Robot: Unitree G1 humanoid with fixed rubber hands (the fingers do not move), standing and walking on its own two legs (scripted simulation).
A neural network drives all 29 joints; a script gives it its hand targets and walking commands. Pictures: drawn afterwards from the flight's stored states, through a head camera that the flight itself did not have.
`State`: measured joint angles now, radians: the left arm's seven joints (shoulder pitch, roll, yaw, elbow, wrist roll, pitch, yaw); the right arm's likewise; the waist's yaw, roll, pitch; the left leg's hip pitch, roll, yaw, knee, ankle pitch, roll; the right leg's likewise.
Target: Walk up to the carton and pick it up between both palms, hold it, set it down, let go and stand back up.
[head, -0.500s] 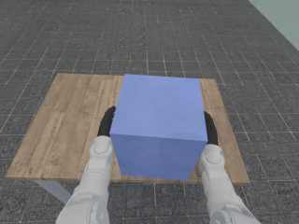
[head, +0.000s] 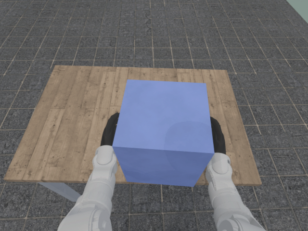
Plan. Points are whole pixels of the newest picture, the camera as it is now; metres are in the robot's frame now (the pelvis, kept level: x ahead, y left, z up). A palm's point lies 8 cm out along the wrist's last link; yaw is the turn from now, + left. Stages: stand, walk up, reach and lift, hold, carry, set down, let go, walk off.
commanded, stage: set down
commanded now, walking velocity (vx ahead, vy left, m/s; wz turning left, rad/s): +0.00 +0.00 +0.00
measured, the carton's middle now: (162, 136) +0.36 -0.01 -0.01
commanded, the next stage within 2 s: none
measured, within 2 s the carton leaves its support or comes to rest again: rests again in 1.00 s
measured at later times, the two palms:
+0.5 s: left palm (108, 149) +0.33 +0.15 -0.04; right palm (210, 151) +0.33 -0.15 -0.03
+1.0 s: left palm (108, 150) +0.33 +0.15 -0.05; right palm (211, 153) +0.33 -0.15 -0.04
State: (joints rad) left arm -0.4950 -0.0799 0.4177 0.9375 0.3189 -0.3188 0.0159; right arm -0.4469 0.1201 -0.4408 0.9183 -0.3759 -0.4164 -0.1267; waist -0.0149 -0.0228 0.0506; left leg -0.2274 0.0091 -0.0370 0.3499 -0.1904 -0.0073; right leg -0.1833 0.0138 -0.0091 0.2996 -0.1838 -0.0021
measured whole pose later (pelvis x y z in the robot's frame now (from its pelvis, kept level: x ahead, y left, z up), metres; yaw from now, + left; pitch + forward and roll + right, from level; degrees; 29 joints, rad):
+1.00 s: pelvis -0.01 +0.01 -0.01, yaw +0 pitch +13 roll -2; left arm -0.55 -0.04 0.41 1.15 0.30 -0.52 0.10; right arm -0.56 0.05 -0.51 1.16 -0.40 -0.55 -0.11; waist -0.02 0.01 -0.03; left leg -0.48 0.01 -0.04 0.45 -0.19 -0.01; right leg -0.42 0.02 -0.01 0.36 -0.17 0.01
